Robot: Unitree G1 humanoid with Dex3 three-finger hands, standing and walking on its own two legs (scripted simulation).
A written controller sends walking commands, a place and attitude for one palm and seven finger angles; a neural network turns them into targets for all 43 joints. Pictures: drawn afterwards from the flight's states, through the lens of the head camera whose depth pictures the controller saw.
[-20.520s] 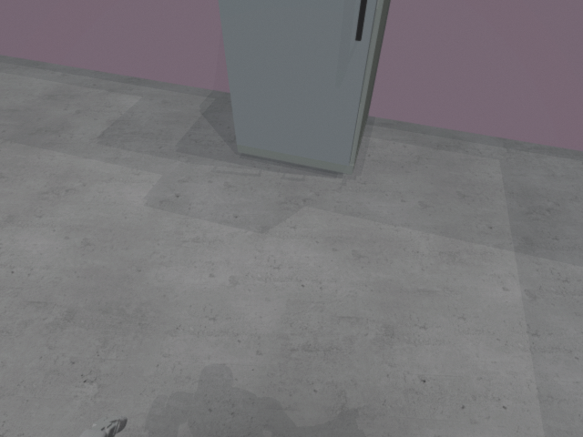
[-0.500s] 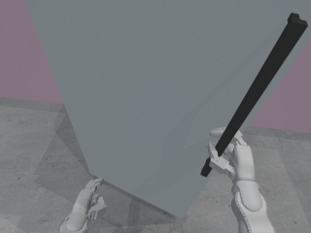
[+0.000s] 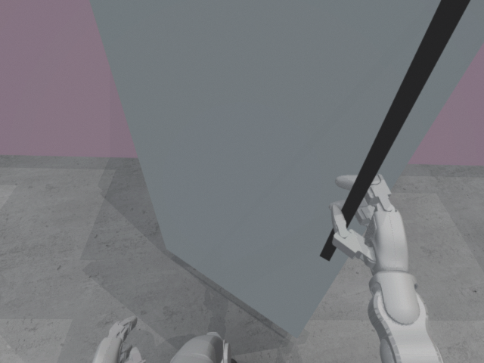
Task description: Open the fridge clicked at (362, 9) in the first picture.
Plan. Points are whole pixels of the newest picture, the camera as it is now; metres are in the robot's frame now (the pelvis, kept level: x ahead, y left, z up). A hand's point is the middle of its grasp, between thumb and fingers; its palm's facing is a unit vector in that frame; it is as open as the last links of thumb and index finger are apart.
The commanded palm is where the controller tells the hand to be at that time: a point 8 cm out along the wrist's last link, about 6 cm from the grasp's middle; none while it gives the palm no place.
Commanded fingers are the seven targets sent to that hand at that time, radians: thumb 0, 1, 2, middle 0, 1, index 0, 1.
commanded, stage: walk backward, drawing the door open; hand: right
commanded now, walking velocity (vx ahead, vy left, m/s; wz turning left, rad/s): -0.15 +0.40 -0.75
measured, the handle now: (373, 162) +0.35 -0.11 +0.21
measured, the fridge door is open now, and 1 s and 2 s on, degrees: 34 60 59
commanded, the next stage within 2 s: stop walking and hold the door back in 0.88 s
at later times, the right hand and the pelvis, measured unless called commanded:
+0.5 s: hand (273, 278) +0.21 +0.01 +0.13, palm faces +0.44 +0.88 -0.21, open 6.4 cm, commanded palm +0.16 -0.02 +0.14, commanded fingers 0.00 -0.90 -0.90 0.45 1.40 0.45 1.40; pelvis +0.01 +0.23 +0.03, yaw -28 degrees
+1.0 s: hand (172, 315) +0.14 +0.11 +0.13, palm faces +0.90 +0.31 -0.29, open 6.2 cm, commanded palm +0.09 +0.11 +0.12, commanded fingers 0.00 -0.90 -0.90 0.45 1.40 0.45 1.40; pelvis +0.14 +0.46 +0.02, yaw -52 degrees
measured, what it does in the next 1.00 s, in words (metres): steps to the left, turning right: left foot, then right foot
